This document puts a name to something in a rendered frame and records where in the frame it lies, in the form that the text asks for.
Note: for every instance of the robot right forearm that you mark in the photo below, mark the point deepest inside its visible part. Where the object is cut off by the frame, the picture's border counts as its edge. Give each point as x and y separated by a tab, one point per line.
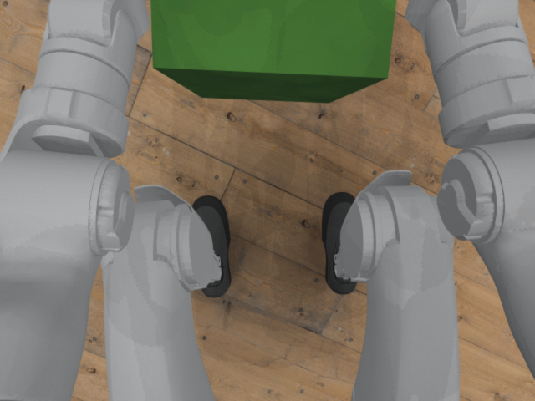
482	66

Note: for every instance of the robot left thigh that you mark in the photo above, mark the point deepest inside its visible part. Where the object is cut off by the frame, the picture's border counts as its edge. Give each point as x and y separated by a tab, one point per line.
150	342

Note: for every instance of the carton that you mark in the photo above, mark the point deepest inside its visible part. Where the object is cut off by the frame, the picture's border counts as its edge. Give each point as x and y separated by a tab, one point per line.
313	51

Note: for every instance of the robot left forearm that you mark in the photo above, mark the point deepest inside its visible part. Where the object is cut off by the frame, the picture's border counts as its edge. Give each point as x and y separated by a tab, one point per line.
85	66

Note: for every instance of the robot left upper arm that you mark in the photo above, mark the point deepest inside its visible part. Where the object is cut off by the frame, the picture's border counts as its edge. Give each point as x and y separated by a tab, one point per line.
60	213

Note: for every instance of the robot right upper arm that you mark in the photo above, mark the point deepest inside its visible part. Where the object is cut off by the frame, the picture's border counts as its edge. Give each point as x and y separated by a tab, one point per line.
487	196

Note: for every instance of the robot right foot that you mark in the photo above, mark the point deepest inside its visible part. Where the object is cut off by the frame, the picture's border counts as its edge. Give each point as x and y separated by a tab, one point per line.
335	210

